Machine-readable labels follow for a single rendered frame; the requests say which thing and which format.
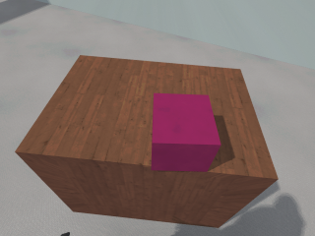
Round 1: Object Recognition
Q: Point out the pedestal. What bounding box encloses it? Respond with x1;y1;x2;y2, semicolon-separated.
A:
15;55;279;228

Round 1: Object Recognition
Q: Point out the carton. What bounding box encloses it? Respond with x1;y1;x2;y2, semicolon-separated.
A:
151;92;221;172

